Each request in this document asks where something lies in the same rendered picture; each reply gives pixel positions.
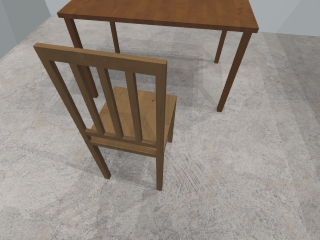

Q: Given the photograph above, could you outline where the chair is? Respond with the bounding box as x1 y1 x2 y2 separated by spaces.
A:
33 42 177 191

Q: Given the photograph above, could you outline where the table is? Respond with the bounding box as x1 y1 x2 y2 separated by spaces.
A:
57 0 259 112

